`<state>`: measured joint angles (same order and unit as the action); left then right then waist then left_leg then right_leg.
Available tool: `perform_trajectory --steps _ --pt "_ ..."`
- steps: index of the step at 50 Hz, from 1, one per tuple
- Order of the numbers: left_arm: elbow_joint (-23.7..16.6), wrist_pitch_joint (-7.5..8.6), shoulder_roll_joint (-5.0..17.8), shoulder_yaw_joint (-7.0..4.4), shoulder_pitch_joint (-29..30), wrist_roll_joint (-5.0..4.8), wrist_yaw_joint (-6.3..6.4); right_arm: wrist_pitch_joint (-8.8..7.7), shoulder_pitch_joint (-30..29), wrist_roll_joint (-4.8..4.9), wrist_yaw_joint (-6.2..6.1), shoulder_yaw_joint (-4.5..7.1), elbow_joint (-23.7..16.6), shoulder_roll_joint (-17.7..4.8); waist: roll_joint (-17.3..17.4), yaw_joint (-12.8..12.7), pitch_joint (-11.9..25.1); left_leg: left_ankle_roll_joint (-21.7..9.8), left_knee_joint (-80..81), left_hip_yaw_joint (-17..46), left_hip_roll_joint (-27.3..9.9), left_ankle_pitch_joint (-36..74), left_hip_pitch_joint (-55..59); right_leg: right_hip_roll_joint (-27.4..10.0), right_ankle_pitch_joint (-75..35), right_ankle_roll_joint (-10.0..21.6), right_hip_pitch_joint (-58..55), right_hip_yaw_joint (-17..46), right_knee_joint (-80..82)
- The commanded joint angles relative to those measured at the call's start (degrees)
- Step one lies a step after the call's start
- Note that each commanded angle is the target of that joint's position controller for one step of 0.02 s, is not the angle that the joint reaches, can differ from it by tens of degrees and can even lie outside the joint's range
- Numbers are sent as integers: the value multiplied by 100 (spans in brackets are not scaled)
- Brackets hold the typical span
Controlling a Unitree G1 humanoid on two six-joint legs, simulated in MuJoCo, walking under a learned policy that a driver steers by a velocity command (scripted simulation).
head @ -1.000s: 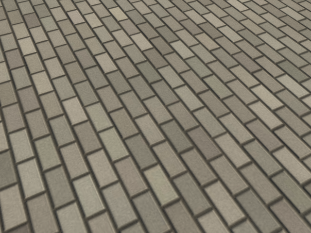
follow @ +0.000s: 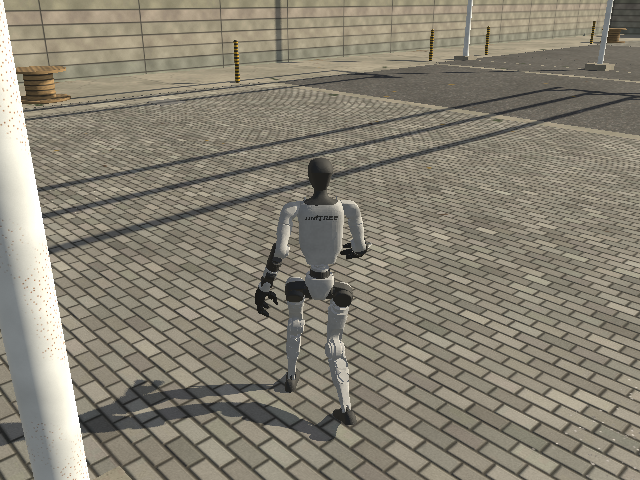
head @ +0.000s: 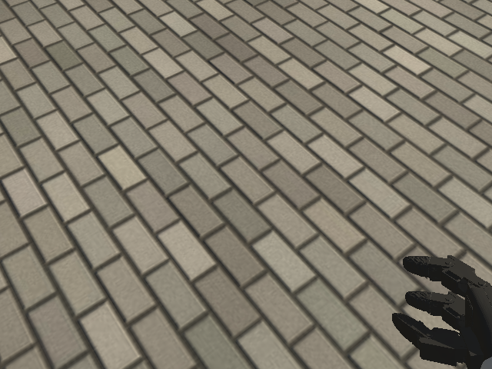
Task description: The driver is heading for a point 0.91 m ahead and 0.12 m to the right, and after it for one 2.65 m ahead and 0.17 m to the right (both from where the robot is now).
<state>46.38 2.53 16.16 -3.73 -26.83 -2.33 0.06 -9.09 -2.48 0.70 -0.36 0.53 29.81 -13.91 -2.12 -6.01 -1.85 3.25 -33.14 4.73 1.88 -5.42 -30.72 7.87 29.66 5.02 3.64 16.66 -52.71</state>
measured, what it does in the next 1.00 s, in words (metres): walks ahead: right foot, then left foot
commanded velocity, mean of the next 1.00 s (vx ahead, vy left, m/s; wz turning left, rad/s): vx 0.93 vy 0.00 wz -0.25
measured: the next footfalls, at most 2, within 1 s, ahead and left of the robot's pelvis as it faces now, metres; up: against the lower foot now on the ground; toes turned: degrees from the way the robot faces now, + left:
right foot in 0.42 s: +0.52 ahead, -0.19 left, +0.00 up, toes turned -28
left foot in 0.88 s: +1.03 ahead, -0.21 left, +0.00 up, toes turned -15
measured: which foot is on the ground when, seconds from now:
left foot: down 0.00-0.42, up 0.44-0.86, down 0.88-1.00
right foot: up 0.00-0.40, down 0.42-0.90, up 0.92-1.00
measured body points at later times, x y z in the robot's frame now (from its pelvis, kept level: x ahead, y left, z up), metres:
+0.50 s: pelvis +0.42 -0.09 -0.01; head +0.44 -0.11 +0.44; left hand +0.69 +0.09 -0.09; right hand +0.38 -0.37 -0.13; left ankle +0.31 +0.15 -0.57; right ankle +0.49 -0.17 -0.71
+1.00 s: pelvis +0.86 -0.20 +0.00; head +0.90 -0.22 +0.45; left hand +1.06 +0.02 -0.10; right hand +0.92 -0.51 -0.11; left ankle +0.99 -0.20 -0.71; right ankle +0.66 -0.31 -0.57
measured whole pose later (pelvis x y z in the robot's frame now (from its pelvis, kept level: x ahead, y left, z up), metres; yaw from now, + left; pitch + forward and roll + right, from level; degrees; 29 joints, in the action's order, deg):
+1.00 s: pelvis +0.86 -0.20 +0.00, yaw -10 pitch -1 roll +0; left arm 39.4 5.8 16.2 -0.6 -11.4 0.0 -0.3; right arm -3.2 14.0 0.1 2.7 3.3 38.7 -18.7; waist 1.2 1.9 -5.6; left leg -8.5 -35.1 -1.4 9.0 -5.9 -28.5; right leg 3.3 26.5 -0.9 16.4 5.2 -81.4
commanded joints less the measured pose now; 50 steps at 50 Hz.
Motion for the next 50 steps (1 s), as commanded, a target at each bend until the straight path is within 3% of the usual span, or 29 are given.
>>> perform_trajectory --steps 1,3,4,7,10,14,16,18,20,21,22,23,24,25,26,27,28,31,34,39,42,43,44,45,46,47,48,49,50 --pt "-840 71 487 110 266 -154 48 162 2714 19 -31 537 266 -1009 1947 1501 2143 -1441 1364 4154 -2436 -3978 6089 -818 -513 -202 4685 -653 -3254" --pt "-1113 90 587 57 1353 114 3 276 2321 -183 -47 477 500 -869 358 1369 556 -1216 1561 2430 -2013 -1576 4150 -1177 -987 -172 4554 -1037 -2874" --pt "-1205 50 449 42 1364 84 -52 256 2133 -262 -50 437 600 -759 452 1084 302 -1227 1689 1942 -1897 -1042 3490 -1400 -1091 -150 4266 -982 -2716" --pt "-1393 -180 74 120 1366 -83 -116 231 1687 -42 42 361 868 -409 702 640 -154 -1173 2102 829 -1793 -527 2514 -1809 -926 -147 4230 -1030 -2431" --pt "-1566 -182 135 169 1573 42 -179 180 1285 -43 18 457 941 -790 599 395 -470 -1116 2510 -212 -1690 162 1929 -1924 -2001 -310 4171 -1108 -1692" --pt "-1673 -85 274 162 2367 82 -346 163 1623 -74 -27 565 1110 -1307 105 705 -702 -859 2748 -1359 -1421 788 2277 -1633 -3517 -148 3614 -1747 84" --pt "-1731 -28 470 85 2611 65 -427 238 1840 -74 -6 594 1204 -1517 208 713 -648 -681 2444 -1688 -1354 2767 2830 -1168 -3474 71 3110 -2289 749" --pt "-1707 -41 829 -86 2214 -20 -425 376 2017 -55 -29 665 1223 -1867 739 300 -148 -624 1280 -1786 -1497 5900 3447 -594 -2720 275 2348 -2738 720" --pt "-1113 -154 1432 -455 -150 -23 -347 437 1670 -20 -52 662 1036 -1931 793 -952 995 -614 -1643 -1652 -1520 6574 2289 -338 -2519 744 -750 -2422 1008" --pt "-782 -233 1557 -489 -714 -84 -216 348 1821 -80 -37 448 1086 -1243 -336 -896 944 -382 -4082 -1508 -728 727 639 -872 -2437 1001 -2178 -1307 1258" --pt "-1124 -97 1971 -432 34 55 -230 109 2747 -27 52 148 639 -494 -2004 333 1985 -308 -5996 -491 149 -2807 -1306 -2181 -486 2184 -3381 2382 2506" --pt "-1218 -13 1396 -362 -87 123 -227 -89 2091 154 90 244 633 -1231 -845 -260 2356 -531 -5756 343 -177 -2013 -1588 -2439 1167 1959 -3128 3317 3673" --pt "-1054 86 1256 -317 -51 194 -220 -111 1626 373 71 254 574 -1240 -257 -169 1250 -602 -5402 172 -359 -1709 -1781 -2480 1114 1673 -2128 2946 4020" --pt "-1044 194 1136 -250 399 212 -244 -80 1454 297 5 196 582 -1087 570 168 641 -603 -4929 141 -663 -1417 -1519 -2387 399 1466 -1002 2354 3997" --pt "-1065 262 866 -156 874 293 -246 26 1601 176 -25 188 729 -986 655 472 434 -596 -4629 161 -924 -1178 -1063 -2170 -155 1308 -145 1606 3897" --pt "-1075 312 678 -77 1139 396 -235 187 1952 188 17 205 880 -978 327 732 278 -568 -4510 210 -1137 -974 -638 -2030 -491 1241 608 1040 3929" --pt "-997 350 498 -24 1230 358 -237 336 2071 188 26 220 987 -944 189 822 109 -511 -4310 194 -1259 -931 -480 -1908 -742 1163 1076 548 4050" --pt "-715 490 514 -19 1019 322 -181 550 1574 135 -8 134 889 -626 123 680 -422 -315 -3501 215 -1254 -131 -972 -1683 -1688 867 1486 -770 4407" --pt "-624 569 492 7 873 354 -79 456 938 89 80 127 768 -613 274 395 -502 -289 -1990 -176 -989 1459 -958 -1305 -2682 428 1219 -1922 4591" --pt "-333 516 787 -14 454 288 8 297 293 185 414 92 560 -456 133 155 -648 -604 -240 -716 -571 2476 -695 -1660 -3895 -4 -192 -2498 4766" --pt "-421 220 1157 -111 642 403 177 335 832 105 521 283 555 -860 -305 604 -47 -850 -110 -1519 284 1449 -133 -1750 -8318 -369 -1437 -2738 3185" --pt "-486 115 1282 -150 832 417 247 414 1828 111 499 401 749 -1086 -524 1132 423 -956 -277 -1519 459 1091 773 -1816 -9280 -450 -1337 -2701 1969" --pt "-607 79 1343 -165 1216 397 256 520 3183 80 429 562 1069 -1433 -536 1822 959 -1141 -340 -1065 343 1185 2363 -1801 -9191 -486 -556 -2587 349" --pt "-687 190 814 -29 1175 379 139 633 3613 59 277 587 1187 -1615 745 1821 1097 -1396 -224 -245 -129 1917 3706 -1037 -4544 -702 814 -2558 -1970" --pt "-1013 351 -58 231 82 297 -29 515 3139 -212 272 604 930 -1988 2625 745 1943 -2906 -37 3120 -1675 2214 5828 121 720 -1144 3673 -1487 -4559" --pt "-1038 509 699 196 355 209 -107 539 2900 -237 272 666 604 -1812 1162 1195 3015 -2868 963 4253 -1850 577 5835 -50 249 -743 3629 -584 -4582" --pt "-1302 555 911 133 1213 109 -105 529 2548 -160 243 614 427 -1591 456 1192 2066 -2510 1347 3798 -1637 81 4846 -351 -114 -499 3679 -581 -3874" --pt "-1426 542 798 152 1488 154 -58 514 2116 -28 263 554 384 -1420 -308 785 1126 -2339 1537 3388 -1417 141 3614 -547 -283 -465 3673 -721 -3274" --pt "-1405 469 823 133 1505 252 -11 494 1778 0 257 519 276 -1306 -429 550 770 -2291 1554 3007 -1221 859 2737 -677 -370 -523 3395 -761 -2843"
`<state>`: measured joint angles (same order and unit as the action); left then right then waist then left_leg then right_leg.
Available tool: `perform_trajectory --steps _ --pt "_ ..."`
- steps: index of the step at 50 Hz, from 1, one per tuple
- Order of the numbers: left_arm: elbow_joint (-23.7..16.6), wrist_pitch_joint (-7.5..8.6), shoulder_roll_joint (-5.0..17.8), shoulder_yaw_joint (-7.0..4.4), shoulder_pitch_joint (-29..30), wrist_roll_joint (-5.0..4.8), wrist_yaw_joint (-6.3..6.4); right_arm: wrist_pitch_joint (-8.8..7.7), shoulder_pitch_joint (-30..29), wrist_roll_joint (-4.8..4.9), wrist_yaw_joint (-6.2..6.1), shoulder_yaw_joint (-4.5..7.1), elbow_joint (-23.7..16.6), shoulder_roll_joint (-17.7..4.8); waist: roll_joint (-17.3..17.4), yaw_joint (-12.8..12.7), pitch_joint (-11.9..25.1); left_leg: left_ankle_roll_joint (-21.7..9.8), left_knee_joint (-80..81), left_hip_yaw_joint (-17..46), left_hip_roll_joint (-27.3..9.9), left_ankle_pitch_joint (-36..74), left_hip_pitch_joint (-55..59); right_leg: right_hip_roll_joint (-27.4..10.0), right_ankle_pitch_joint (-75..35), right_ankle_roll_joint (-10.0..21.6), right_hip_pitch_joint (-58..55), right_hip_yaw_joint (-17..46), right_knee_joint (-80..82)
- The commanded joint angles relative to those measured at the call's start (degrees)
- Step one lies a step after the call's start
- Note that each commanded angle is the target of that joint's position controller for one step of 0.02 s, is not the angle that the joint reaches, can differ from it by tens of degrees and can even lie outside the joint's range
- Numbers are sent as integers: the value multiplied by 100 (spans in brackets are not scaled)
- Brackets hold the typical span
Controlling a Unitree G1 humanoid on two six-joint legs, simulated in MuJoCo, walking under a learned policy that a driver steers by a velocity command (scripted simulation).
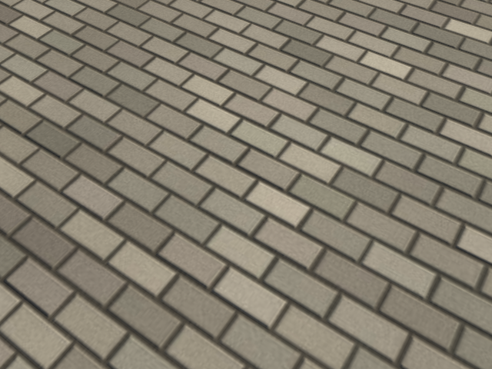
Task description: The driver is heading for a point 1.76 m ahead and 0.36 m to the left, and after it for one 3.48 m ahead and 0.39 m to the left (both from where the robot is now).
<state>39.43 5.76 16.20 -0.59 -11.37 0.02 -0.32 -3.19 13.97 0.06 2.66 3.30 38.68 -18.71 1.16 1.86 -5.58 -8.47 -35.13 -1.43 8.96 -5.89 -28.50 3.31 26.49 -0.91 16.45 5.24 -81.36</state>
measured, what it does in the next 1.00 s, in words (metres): walks ahead, turning left: right foot, then left foot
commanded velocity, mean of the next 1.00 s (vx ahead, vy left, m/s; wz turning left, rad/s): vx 0.11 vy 0.00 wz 0.53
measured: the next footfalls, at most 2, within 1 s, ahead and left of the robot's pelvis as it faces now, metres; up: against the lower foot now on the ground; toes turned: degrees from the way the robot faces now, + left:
right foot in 0.34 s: +0.40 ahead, -0.09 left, +0.00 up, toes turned +31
left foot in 0.74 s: +0.20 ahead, +0.08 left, +0.00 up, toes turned +34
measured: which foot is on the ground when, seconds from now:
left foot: down 0.00-0.32, up 0.34-0.72, down 0.74-1.00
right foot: up 0.00-0.32, down 0.34-0.74, up 0.76-1.00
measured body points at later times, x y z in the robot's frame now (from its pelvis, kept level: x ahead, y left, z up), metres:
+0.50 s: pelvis +0.23 -0.06 +0.02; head +0.26 -0.04 +0.47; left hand +0.26 +0.26 -0.06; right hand +0.51 -0.24 -0.06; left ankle +0.14 +0.04 -0.62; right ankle +0.37 -0.11 -0.71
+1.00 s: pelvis +0.23 -0.02 +0.03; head +0.24 +0.00 +0.48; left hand +0.16 +0.27 -0.09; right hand +0.50 -0.15 -0.06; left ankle +0.17 +0.06 -0.71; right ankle +0.29 -0.15 -0.64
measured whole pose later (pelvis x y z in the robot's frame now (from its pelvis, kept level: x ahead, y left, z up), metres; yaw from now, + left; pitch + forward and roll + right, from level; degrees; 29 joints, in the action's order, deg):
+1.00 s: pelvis +0.23 -0.02 +0.03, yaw +30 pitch +1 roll +0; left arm 44.6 -3.2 18.0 -4.6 -14.7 -1.6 1.2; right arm 1.2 8.3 -1.3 -2.2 1.4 39.3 -12.4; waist -2.0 -1.4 -0.5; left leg -1.9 -26.8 -4.1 -0.5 -15.6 -12.7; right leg -1.5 24.0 -6.0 27.3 1.4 -57.8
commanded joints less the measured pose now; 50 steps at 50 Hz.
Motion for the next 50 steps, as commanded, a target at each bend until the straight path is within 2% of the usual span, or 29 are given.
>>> perform_trajectory --steps 1,3,6,8,10,13,15,16,17,18,19,20,21,22,24,26,29,33,36,37,38,39,40,41,42,43,45,47,50 --pt "-667 37 880 -215 -167 75 42 -84 -75 -7 -75 241 -688 -812 -605 -435 943 -1054 1833 3169 -1698 1676 1828 -349 -113 -5 1735 389 355" --pt "-622 -79 842 -219 -189 168 125 -44 -212 34 -137 232 -661 -741 -461 -511 732 -961 1749 2446 -1345 3007 1052 -448 -182 -237 1492 244 1233" --pt "-739 -168 556 -131 152 174 217 140 -76 91 -350 289 -524 -902 -203 -415 1179 -667 1357 2033 -899 3864 901 -77 -1044 -526 1254 32 2653" --pt "-759 -209 560 -135 419 95 222 344 -94 186 -488 313 -521 -917 97 -300 1512 -259 1125 2029 -671 3206 1031 144 -1859 -573 1024 71 3474" --pt "-838 -206 562 -143 826 56 189 483 -73 228 -584 317 -535 -884 356 -123 1529 41 1016 2237 -568 2227 1118 295 -2350 -536 898 143 4218" --pt "-845 -135 712 -230 1066 33 134 568 -96 126 -623 301 -607 -728 709 -33 1289 198 799 2854 -597 1115 1374 317 -2504 -458 691 415 5140" --pt "-665 -51 834 -330 726 31 121 562 -335 86 -610 268 -737 -572 810 -214 1214 283 257 3142 -617 591 1576 57 -2828 -325 339 586 5775" --pt "-544 -17 805 -339 395 63 129 570 -338 90 -566 206 -781 -402 495 -323 1429 431 -500 2903 -409 -450 1453 -372 -3456 -103 -419 689 6275" --pt "-601 -66 930 -347 387 145 187 578 149 23 -519 75 -745 44 -545 -9 1781 673 -1820 2146 102 -2830 575 -1581 -4673 456 -1658 1715 5954" --pt "-609 -173 1034 -367 165 285 210 544 797 100 -426 108 -887 -255 -1540 306 2067 933 -2682 1558 253 -3765 -508 -2829 -5082 1531 -2397 3333 5953" --pt "-654 -241 990 -451 262 155 243 514 824 108 -350 237 -727 -790 -1528 166 2014 1202 -3501 1250 -344 -3263 -844 -2976 -4016 1835 -2168 3734 6021" --pt "-761 -294 664 -375 400 138 286 569 364 153 -344 349 -627 -1121 -884 -87 1589 1320 -3787 1174 -553 -2698 -920 -2393 -3207 1533 -1729 2779 6006" --pt "-794 -384 599 -342 504 145 312 661 169 157 -379 376 -596 -1108 -503 -102 1349 1377 -3956 1067 -677 -2249 -850 -1983 -2530 1223 -1253 2068 6089" --pt "-827 -442 666 -350 701 133 334 719 118 149 -416 357 -657 -1034 -500 -58 1067 1393 -4014 899 -795 -1984 -828 -1767 -2287 1121 -746 1605 6247" --pt "-696 -500 722 -365 633 188 343 714 -24 107 -432 212 -747 -608 -641 -103 852 1369 -3705 486 -846 -1724 -544 -1376 -2665 1160 -197 899 6462" --pt "-557 -539 709 -378 432 194 318 657 -58 94 -444 129 -767 -388 -801 -180 1094 1361 -3242 384 -867 -1799 -384 -1409 -3095 1359 -441 648 6461" --pt "-456 -564 799 -423 444 114 253 610 -194 36 -429 67 -754 -331 -861 -234 1347 1290 -2377 403 -1008 -1788 -11 -1647 -3214 1528 -640 537 6409" --pt "-280 -607 922 -461 393 -2 167 605 -200 24 -348 40 -641 -359 -1136 -300 1317 1095 -1058 220 -944 -1639 735 -1753 -2621 1501 -532 452 6403" --pt "-83 -645 895 -437 266 -140 161 588 183 -8 -262 51 -400 -292 -1094 -80 1216 732 795 -35 -735 -761 1698 -1648 -2501 1203 -216 285 6015" --pt "73 -633 767 -404 -61 -170 151 590 216 -43 -253 72 -393 -409 -863 -100 1166 513 1279 275 -898 -416 2205 -1461 -2071 818 199 101 5751" --pt "22 -596 347 -280 -172 15 96 609 247 -107 -288 128 -461 -776 439 -263 1275 115 1623 1777 -2098 212 2788 -883 -756 258 981 -550 4527" --pt "-239 -544 360 -300 222 95 128 575 -54 -235 -268 176 -500 -995 1415 -173 986 -747 1809 2664 -3038 451 1846 -406 551 -41 1497 -682 4072" --pt "-160 -561 654 -375 420 80 150 458 -263 -339 -278 47 -529 -514 851 -59 885 -776 1950 2309 -2818 147 1492 -646 465 -140 1174 -277 3369" --pt "1 -607 608 -397 191 -6 137 349 -477 -357 -281 -40 -424 -218 777 -233 838 -538 1919 1796 -2518 82 1378 -619 184 -164 1034 -192 3161" --pt "215 -675 579 -419 -71 -33 162 273 -639 -290 -290 -22 -380 -223 749 -302 783 -328 1847 1392 -2258 133 1432 -597 -59 -233 1008 -209 2968" --pt "264 -729 731 -480 -146 -32 182 228 -729 -206 -319 0 -345 -258 849 -264 656 -283 1759 1222 -2258 629 1522 -543 -243 -304 1162 -121 2673" --pt "206 -761 849 -551 -161 -136 193 266 -605 -175 -411 65 -279 -410 794 -229 606 -402 1629 1016 -2348 1495 1778 -376 -135 -423 1477 -153 1960" --pt "92 -790 714 -528 -48 -189 187 350 -515 -128 -500 87 -244 -348 645 -140 646 -460 1546 932 -2507 1570 2287 -507 -163 -520 1916 -185 1955" --pt "-129 -842 466 -430 220 -169 122 435 -467 -122 -591 155 -200 -391 626 27 726 -475 1503 747 -2653 1571 2634 -716 -232 -594 1930 -414 2512"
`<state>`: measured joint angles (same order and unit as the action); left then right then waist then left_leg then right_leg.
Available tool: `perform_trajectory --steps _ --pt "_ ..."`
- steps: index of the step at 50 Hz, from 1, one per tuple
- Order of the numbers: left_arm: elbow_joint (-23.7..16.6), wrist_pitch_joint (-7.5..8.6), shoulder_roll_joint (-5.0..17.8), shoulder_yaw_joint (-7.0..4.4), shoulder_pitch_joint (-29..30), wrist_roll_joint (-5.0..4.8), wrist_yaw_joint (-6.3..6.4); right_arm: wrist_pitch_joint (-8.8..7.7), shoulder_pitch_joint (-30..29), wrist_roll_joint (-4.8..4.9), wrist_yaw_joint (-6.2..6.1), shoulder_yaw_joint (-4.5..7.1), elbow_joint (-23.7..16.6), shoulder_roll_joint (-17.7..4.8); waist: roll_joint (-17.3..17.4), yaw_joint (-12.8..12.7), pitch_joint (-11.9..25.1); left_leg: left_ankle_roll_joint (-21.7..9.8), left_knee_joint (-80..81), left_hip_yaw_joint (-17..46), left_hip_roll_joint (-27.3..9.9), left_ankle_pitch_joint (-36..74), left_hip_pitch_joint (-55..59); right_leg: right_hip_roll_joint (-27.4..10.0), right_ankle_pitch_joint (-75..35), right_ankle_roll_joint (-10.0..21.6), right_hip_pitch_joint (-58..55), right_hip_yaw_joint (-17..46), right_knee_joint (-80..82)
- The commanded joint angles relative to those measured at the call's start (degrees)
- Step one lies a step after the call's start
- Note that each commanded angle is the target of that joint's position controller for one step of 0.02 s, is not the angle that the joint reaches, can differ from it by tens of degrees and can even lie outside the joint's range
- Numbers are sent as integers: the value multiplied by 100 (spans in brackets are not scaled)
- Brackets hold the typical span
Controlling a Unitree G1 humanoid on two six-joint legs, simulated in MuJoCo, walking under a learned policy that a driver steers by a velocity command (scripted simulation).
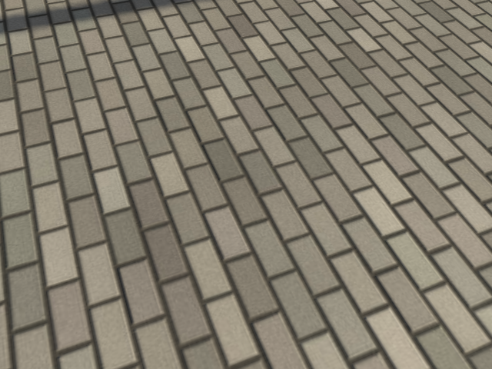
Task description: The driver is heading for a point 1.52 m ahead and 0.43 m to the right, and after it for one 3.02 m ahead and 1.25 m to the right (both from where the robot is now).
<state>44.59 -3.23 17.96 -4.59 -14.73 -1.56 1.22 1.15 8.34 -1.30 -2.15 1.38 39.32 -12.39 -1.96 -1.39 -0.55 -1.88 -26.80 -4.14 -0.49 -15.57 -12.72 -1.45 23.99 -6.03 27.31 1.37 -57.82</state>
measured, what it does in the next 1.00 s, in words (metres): walks ahead, turning right: right foot, then left foot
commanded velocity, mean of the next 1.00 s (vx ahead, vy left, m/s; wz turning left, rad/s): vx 0.35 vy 0.00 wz -0.54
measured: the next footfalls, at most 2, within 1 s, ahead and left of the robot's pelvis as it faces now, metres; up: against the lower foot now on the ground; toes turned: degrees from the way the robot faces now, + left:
right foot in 0.20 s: +0.01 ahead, -0.15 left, +0.00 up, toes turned -15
left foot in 0.72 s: +0.19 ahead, +0.01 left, +0.00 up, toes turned -38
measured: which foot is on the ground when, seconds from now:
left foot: down 0.00-0.20, up 0.22-0.70, down 0.72-1.00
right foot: up 0.00-0.18, down 0.20-0.72, up 0.74-1.00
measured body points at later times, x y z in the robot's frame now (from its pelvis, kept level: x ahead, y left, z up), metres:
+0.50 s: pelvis +0.00 -0.06 +0.01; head +0.04 -0.11 +0.45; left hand +0.27 +0.15 -0.07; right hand +0.05 -0.39 -0.10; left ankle +0.12 +0.08 -0.68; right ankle -0.03 -0.14 -0.74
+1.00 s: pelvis +0.20 -0.13 +0.00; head +0.24 -0.11 +0.45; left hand +0.51 -0.07 -0.08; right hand -0.01 -0.29 -0.11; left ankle +0.15 +0.04 -0.74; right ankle +0.22 -0.36 -0.66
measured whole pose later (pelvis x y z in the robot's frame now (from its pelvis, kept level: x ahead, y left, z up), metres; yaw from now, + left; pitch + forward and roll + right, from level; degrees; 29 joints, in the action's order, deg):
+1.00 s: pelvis +0.20 -0.13 +0.00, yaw -33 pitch +3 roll -2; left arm 33.2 5.6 15.2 -1.6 -7.6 -0.7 -1.4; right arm -4.9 33.6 0.8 0.1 1.3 48.7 -11.6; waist -2.4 6.8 1.2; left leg -2.6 -16.0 5.1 0.5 -19.8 1.0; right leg -3.7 3.3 -0.8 42.1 3.3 -51.1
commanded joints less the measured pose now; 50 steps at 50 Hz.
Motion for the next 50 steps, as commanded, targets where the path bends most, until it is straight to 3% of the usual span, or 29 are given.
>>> perform_trajectory --steps 1,4,6,9,10,11,12,13,14,15,16,19,22,23,24,26,29,31,33,35,36,37,38,39,40,41,44,47,50 --pt "-713 49 255 -12 587 -5 -69 18 76 7 -115 381 -260 -1079 955 370 269 -1143 650 919 -1743 2623 1049 -271 38 -65 690 -117 359" --pt "-872 30 275 -13 553 -1 -173 44 -36 35 -75 480 -251 -1247 1015 349 403 -1120 554 614 -1855 3004 960 -247 -7 98 156 -412 961" --pt "-951 -6 336 -51 472 -2 -239 26 -107 105 -36 537 -230 -1327 1081 287 434 -1023 421 455 -1941 3061 949 -219 -108 262 -102 -545 1368" --pt "-946 -86 391 -154 94 4 -287 -29 -269 271 27 584 -169 -1302 952 -19 504 -503 -299 -66 -1847 2583 603 -3 -1026 669 -1023 -770 2634" --pt "-869 -82 630 -276 -216 39 -202 -62 45 253 78 563 -24 -1122 393 -96 578 -87 -1132 -433 -1476 1800 77 70 -1949 941 -1786 -400 3229" --pt "-943 -43 1520 -521 -549 57 -71 -91 -76 1 103 480 -238 -839 -1344 -113 563 547 -3023 -850 -681 -718 -1769 -1254 -4720 1640 -2957 1698 3463" --pt "-1103 124 1683 -493 -517 283 -130 -127 -734 -84 68 408 -623 -710 -1654 -277 924 732 -4205 250 145 -2534 -2864 -2083 -5030 2799 -2984 3315 3640" --pt "-1132 274 1402 -426 -402 284 -192 -134 -913 -1 55 472 -608 -966 -766 -385 977 634 -4653 822 20 -2339 -3059 -1937 -4484 2773 -3072 2894 3769" --pt "-1127 360 1259 -384 -163 194 -156 -160 -909 94 37 481 -596 -976 -534 -192 747 505 -4564 966 -37 -1783 -3111 -1599 -4047 2456 -2895 2466 3752" --pt "-1171 358 1105 -349 175 62 -105 -171 -761 69 -14 509 -479 -1034 -175 -3 598 478 -4271 1018 -123 -1280 -3142 -1316 -3737 2149 -2748 2164 3710" --pt "-1242 314 969 -291 452 -29 -43 -170 -665 21 -57 548 -443 -1143 -214 128 554 489 -3992 1057 -150 -935 -2990 -1167 -3692 1987 -2557 1997 3715" --pt "-1341 214 968 -275 500 29 72 -195 -440 58 -5 511 -324 -975 -312 216 728 630 -3551 1018 146 -389 -2512 -851 -3764 1890 -2300 1877 3683" --pt "-1361 168 1079 -319 423 9 134 -206 -581 100 3 471 -327 -886 -388 139 671 735 -2672 1111 350 -198 -2407 -713 -3189 1819 -2221 2152 3641" --pt "-1352 160 1067 -317 360 -24 152 -226 -543 117 35 467 -306 -907 -409 116 790 730 -2375 1130 365 -55 -2288 -631 -1875 1813 -2143 2291 3807" --pt "-1361 179 1056 -306 307 -50 144 -266 -589 159 93 470 -307 -943 -520 52 728 700 -2067 1159 356 52 -2189 -589 -250 1823 -1986 2532 4064" --pt "-1354 247 1120 -286 302 -32 108 -388 -748 233 194 494 -360 -1040 -897 -27 434 644 -1597 1140 335 55 -2199 -668 991 1863 -1815 2909 4343" --pt "-1241 359 975 -196 61 6 55 -624 -890 223 291 462 -378 -998 -915 -224 333 551 -1052 1005 209 122 -1817 -704 876 1862 -1781 2890 4219" --pt "-1203 426 860 -118 23 33 -5 -759 -814 236 333 432 -369 -926 -893 -209 204 453 -789 837 182 108 -1244 -683 854 1879 -1443 2883 4193" --pt "-1227 465 795 -58 103 40 -65 -856 -562 289 339 443 -327 -931 -832 -42 23 293 -362 653 159 221 -604 -637 943 1831 -1065 2921 4126" --pt "-1276 482 587 30 182 35 -87 -923 94 287 312 490 -133 -968 -622 310 33 101 115 585 115 328 449 -382 1033 1645 -577 2746 3703" --pt "-1359 518 320 122 351 51 -96 -959 856 264 276 542 36 -1111 -278 652 190 -90 247 1153 -356 -43 1448 -105 980 1429 166 2393 2772" --pt "-1526 614 -157 274 336 6 -116 -981 1582 108 268 619 112 -1574 978 782 443 -661 997 3067 -1432 -1773 2432 668 619 1035 1224 1319 772" --pt "-1700 720 191 197 495 -193 -62 -971 1763 62 374 695 239 -1776 1537 756 3 -1231 1513 4916 -2194 -3348 2334 562 584 979 2587 1044 -399" --pt "-1636 781 499 132 639 -202 -63 -959 1660 141 385 598 199 -1454 1041 740 -442 -1250 1518 4685 -2158 -3331 2110 285 180 1002 3038 1074 -980" --pt "-1559 817 474 133 650 -123 -88 -921 1652 140 355 514 172 -1226 842 703 -483 -1108 1425 4072 -1900 -2848 2054 173 -281 1016 3127 946 -1234" --pt "-1531 847 372 155 650 -18 -118 -890 1685 136 337 449 165 -1120 740 648 -385 -1003 1441 3587 -1672 -2491 1959 67 -572 1021 3061 832 -1231" --pt "-1616 892 146 188 931 60 -203 -821 1765 159 338 245 275 -817 903 504 -604 -966 1831 2927 -1232 -1688 1191 -310 -1258 872 2689 357 -697" --pt "-1776 981 0 235 1380 89 -219 -748 1885 201 234 201 354 -845 808 559 -773 -1144 2081 2612 -1082 -600 760 -283 -1887 542 2470 161 131" --pt "-1867 1104 -186 299 2023 84 -354 -677 2094 258 133 182 492 -913 791 737 -759 -1032 2147 2012 -850 467 229 37 -2639 337 1277 -122 1556"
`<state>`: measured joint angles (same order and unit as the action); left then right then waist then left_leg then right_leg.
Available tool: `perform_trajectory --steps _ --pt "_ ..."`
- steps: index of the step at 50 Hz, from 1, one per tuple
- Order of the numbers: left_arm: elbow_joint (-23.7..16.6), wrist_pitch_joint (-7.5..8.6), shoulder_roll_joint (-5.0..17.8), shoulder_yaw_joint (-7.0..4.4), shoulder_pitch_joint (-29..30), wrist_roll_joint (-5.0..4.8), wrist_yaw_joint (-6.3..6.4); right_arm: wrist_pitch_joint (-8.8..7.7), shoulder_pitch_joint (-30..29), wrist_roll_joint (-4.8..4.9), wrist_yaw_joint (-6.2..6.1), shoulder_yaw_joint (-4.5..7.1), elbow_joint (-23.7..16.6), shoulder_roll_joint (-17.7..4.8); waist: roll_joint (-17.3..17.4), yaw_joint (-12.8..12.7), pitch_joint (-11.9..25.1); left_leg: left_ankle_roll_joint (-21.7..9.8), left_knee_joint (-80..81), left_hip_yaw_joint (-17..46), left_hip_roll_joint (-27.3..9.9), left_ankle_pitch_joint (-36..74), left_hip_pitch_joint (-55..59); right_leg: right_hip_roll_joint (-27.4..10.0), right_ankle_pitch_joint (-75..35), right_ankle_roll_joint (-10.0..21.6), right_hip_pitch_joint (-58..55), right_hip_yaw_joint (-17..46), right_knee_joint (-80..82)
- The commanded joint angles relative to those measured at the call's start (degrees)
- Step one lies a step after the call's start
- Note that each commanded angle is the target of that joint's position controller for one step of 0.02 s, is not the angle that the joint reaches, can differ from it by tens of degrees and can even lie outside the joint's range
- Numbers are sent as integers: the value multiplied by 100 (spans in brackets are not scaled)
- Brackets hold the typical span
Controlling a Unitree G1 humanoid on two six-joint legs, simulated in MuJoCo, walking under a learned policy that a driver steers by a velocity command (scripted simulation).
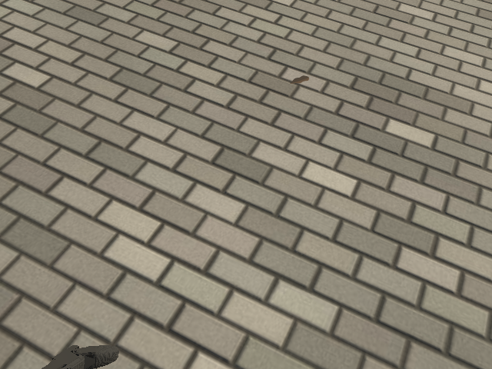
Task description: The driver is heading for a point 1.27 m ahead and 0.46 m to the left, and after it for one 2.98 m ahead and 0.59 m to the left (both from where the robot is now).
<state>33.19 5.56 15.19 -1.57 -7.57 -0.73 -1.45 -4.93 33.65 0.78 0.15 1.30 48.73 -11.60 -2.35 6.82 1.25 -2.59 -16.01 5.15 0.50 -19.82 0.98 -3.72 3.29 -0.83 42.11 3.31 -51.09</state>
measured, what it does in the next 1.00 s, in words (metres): walks ahead, turning left: right foot, then left foot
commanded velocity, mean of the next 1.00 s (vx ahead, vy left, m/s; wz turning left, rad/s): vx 0.97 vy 0.00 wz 0.72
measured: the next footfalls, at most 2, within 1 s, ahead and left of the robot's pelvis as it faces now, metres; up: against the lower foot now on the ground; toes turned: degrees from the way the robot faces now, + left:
right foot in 0.16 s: +0.31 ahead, -0.17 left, +0.00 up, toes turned +10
left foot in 0.58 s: +0.61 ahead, +0.22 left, +0.00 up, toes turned +34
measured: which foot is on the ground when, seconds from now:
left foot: down 0.00-0.18, up 0.20-0.56, down 0.58-1.00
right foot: up 0.00-0.14, down 0.16-0.56, up 0.58-1.00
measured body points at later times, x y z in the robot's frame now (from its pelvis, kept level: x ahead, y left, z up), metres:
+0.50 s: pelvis +0.39 +0.02 -0.03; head +0.39 +0.07 +0.42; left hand +0.26 +0.30 -0.16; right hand +0.71 -0.12 -0.06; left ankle +0.53 +0.21 -0.69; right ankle +0.27 -0.18 -0.74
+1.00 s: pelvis +0.77 +0.27 -0.02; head +0.77 +0.31 +0.43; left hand +0.82 +0.62 -0.06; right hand +0.96 +0.08 -0.13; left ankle +0.58 +0.19 -0.74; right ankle +1.04 +0.34 -0.70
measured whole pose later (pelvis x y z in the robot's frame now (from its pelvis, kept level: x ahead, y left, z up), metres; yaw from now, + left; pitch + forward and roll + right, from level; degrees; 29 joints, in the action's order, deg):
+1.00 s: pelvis +0.77 +0.27 -0.02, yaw +45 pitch +1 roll -2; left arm 33.4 7.3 15.3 -1.5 1.8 -1.0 -2.5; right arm -4.5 24.0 0.8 -0.4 2.0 44.4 -15.1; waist -1.6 6.5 -3.1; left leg -7.9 -16.1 11.0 6.2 -24.5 9.3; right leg -1.2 -10.6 0.6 37.1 -0.2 -27.2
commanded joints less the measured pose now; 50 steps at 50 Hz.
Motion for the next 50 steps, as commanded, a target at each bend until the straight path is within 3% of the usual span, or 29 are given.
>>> perform_trajectory --steps 1,5,7,8,9,10,11,12,13,14,16,18,20,23,25,28,29,30,31,32,33,34,36,37,39,42,44,47,50 --pt "-740 260 80 -9 1445 -30 -135 -54 -349 78 -115 180 -398 -1005 870 -58 -920 -945 1078 1042 -958 992 -1222 362 -699 -208 -614 -347 1210" --pt "-708 318 452 -188 1405 -154 -171 34 -216 170 -154 184 -200 -1094 1206 -320 -702 -729 470 1168 -1196 2370 -681 517 -323 -102 -1794 -191 2098" --pt "-512 276 938 -432 181 -211 -30 104 -370 31 -128 231 -208 -1293 1400 -1152 194 -453 -1274 890 -970 4634 -867 637 361 193 -3615 -358 2106" --pt "-254 193 1165 -535 -1267 -205 92 92 -738 -98 -100 223 -465 -1282 1338 -1920 1124 -272 -2963 913 -748 3938 -2152 -69 741 441 -5712 200 1677" --pt "0 113 1734 -654 -2199 -13 119 -32 -136 -62 -96 1 -728 -345 -647 -1673 2665 -57 -5258 509 -27 604 -4013 -1771 3082 1137 -8011 2871 2027" --pt "51 120 1471 -572 -2212 44 42 -117 -96 307 -104 -32 -852 -443 -2021 -1587 3049 -72 -6288 676 -80 -825 -4657 -2243 4671 1364 -7833 4811 3337" --pt "140 94 998 -470 -1829 16 96 -89 -818 464 -139 110 -923 -858 -1638 -1627 1615 -81 -6696 371 -384 -436 -5304 -1979 4359 1135 -6984 3979 3542" --pt "263 58 805 -418 -1643 25 140 -64 -1318 359 -134 116 -994 -902 -917 -1601 829 -100 -6676 157 -629 -110 -5376 -1841 3254 1039 -6157 2963 3444" --pt "367 26 660 -381 -1379 122 143 -27 -1599 210 -101 129 -1047 -833 -369 -1376 340 -105 -6446 87 -813 92 -5055 -1628 2289 999 -5231 2246 3524" --pt "441 37 449 -322 -1105 223 145 71 -1626 172 -47 150 -1094 -687 -421 -1090 0 -100 -6280 135 -978 201 -4720 -1458 1781 989 -4493 1681 3687" --pt "592 64 201 -282 -576 132 121 332 -1654 273 27 98 -1216 -334 -577 -711 -499 -53 -6078 141 -1226 -70 -4552 -1433 1257 910 -3643 803 4038" --pt "631 117 334 -320 -188 49 117 466 -1800 188 53 87 -1393 -341 -426 -446 -878 44 -5836 121 -1329 264 -4663 -1453 612 858 -3142 105 4344" --pt "621 168 618 -396 92 66 152 465 -1911 123 125 90 -1494 -500 -295 -265 -993 87 -5133 13 -1317 1182 -4415 -1227 306 769 -2874 -677 4572" --pt "706 168 1020 -501 -127 33 174 407 -2470 81 276 115 -1567 -733 332 -461 -1080 -121 -3780 -628 -1009 2270 -3716 -906 -65 582 -3118 -1559 4741" --pt "759 115 1424 -587 -332 0 142 382 -2655 107 336 191 -1645 -934 281 -450 -971 -320 -3297 -1077 -621 2298 -3258 -988 -2033 535 -3743 -1746 4400" --pt "677 -117 1894 -696 -320 -78 128 480 -1176 250 293 560 -1401 -1696 -335 492 142 -704 -3334 -1633 214 968 -1259 -1100 -5835 484 -4223 -1782 1646" --pt "612 -111 1743 -629 -179 -61 144 548 184 233 224 811 -999 -2131 -40 1153 716 -951 -2918 -1316 368 1159 784 -908 -5314 336 -3144 -1670 -318" --pt "620 -5 583 -287 -389 99 115 590 133 283 167 783 -773 -2313 1743 575 60 -1203 -2524 166 -189 1104 1205 186 1914 19 -1430 -1402 -3029" --pt "55 264 207 -93 -1105 -18 75 390 -531 129 210 680 -1249 -2576 3091 -478 1414 -2461 -735 3981 -1197 -1144 2284 971 3292 44 294 -33 -4447" --pt "-10 456 1082 -200 -436 -109 60 248 -704 87 256 609 -1533 -1993 1645 -37 1359 -2096 217 4803 -1494 -2356 2053 557 2419 313 559 610 -3949" --pt "-136 508 1150 -227 125 -221 87 108 -688 27 266 595 -1458 -1903 848 -84 586 -1881 470 4693 -1460 -2281 1259 466 2001 413 597 489 -3461" --pt "-65 504 982 -179 206 -111 156 -4 -991 -20 294 570 -1442 -1854 -80 -397 228 -1699 379 4327 -1323 -1705 384 226 1680 409 173 559 -2933" --pt "61 359 923 -207 -79 55 158 -81 -1582 -117 234 495 -1554 -1649 -25 -844 -47 -1673 114 3362 -855 -608 -852 14 1363 270 -625 756 -2259" --pt "79 284 903 -226 -95 84 154 -77 -1642 -53 197 446 -1528 -1503 65 -909 -209 -1688 207 2969 -709 -278 -1078 -20 1369 170 -704 734 -1859" --pt "47 182 756 -192 182 156 160 -64 -1508 69 73 354 -1403 -1259 -13 -836 -517 -1613 342 2247 -505 452 -1468 -74 1165 -36 -751 481 -989" --pt "-263 182 303 -36 1151 253 82 8 -1250 69 -110 270 -1130 -1037 209 -380 -826 -1236 311 1137 -31 1608 -1970 98 -711 -268 -1101 -94 773" --pt "-361 233 137 15 1449 190 -9 8 -1009 37 -102 279 -957 -1075 414 -83 -802 -1081 559 977 -115 1267 -2204 237 -1813 -217 -1719 -357 1557" --pt "-491 265 390 -82 1843 -10 -74 -27 -669 50 -59 282 -631 -1113 640 200 -954 -1018 595 946 -529 1467 -1096 215 -1917 13 -1300 -378 2265" --pt "-526 295 620 -197 1700 -128 -155 48 -622 -68 -90 296 -364 -1229 777 -46 -760 -799 126 595 -910 4269 412 458 -1071 407 -933 -703 2483"
Keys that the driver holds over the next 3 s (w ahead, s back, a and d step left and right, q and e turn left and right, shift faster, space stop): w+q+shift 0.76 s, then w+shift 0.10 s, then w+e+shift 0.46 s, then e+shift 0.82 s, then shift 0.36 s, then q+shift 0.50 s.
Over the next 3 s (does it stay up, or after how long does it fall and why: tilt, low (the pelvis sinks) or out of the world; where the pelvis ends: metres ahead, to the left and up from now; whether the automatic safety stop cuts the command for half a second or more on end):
stays up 1.37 0.71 -0.02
